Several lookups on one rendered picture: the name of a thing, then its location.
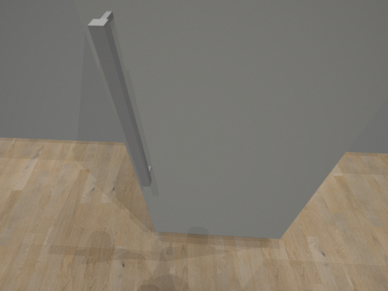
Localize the handle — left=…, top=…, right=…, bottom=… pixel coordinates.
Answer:
left=88, top=11, right=152, bottom=187

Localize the fridge door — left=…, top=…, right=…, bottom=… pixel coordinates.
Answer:
left=74, top=0, right=388, bottom=239

